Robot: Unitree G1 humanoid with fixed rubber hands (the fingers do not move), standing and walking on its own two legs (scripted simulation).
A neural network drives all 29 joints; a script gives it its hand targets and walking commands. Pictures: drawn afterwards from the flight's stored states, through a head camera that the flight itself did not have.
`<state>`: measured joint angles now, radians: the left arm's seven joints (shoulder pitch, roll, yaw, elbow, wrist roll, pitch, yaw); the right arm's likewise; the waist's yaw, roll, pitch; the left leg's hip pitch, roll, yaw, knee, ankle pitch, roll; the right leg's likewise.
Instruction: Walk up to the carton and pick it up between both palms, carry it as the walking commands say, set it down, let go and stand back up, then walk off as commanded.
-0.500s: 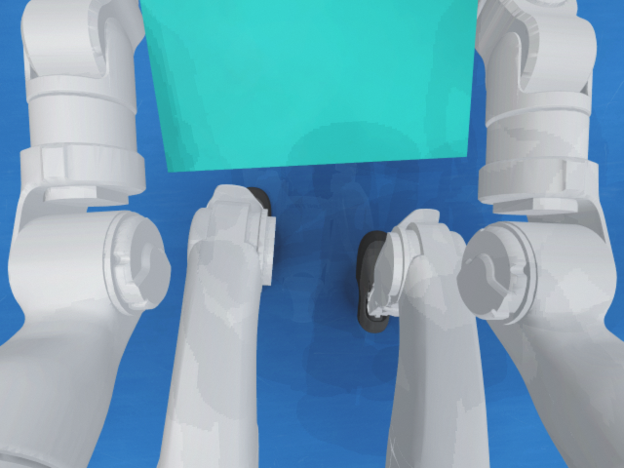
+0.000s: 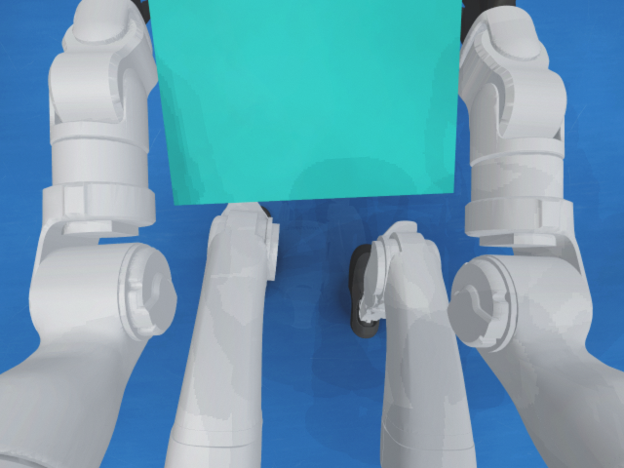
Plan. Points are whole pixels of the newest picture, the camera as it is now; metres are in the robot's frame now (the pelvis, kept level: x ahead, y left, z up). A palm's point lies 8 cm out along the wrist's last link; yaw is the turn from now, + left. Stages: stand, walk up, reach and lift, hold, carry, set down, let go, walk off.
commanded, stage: reach and lift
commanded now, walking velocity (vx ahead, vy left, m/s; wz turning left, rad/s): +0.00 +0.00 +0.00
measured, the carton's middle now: (306, 52) +0.52 +0.06 -0.15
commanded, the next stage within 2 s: none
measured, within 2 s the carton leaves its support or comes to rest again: neither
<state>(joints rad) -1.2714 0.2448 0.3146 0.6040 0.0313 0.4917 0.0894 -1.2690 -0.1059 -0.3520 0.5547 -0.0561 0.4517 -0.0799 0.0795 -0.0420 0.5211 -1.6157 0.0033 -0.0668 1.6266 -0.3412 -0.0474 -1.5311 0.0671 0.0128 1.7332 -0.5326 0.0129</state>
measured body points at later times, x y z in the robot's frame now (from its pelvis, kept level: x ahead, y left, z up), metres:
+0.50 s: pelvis +0.01 +0.00 +0.06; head +0.29 +0.03 +0.40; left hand +0.51 +0.22 -0.01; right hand +0.54 -0.10 +0.00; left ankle +0.19 +0.14 -0.49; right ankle +0.13 -0.12 -0.49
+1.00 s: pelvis +0.08 +0.00 +0.14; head +0.21 +0.01 +0.57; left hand +0.48 +0.22 +0.12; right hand +0.52 -0.11 +0.13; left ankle +0.19 +0.14 -0.49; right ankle +0.13 -0.12 -0.49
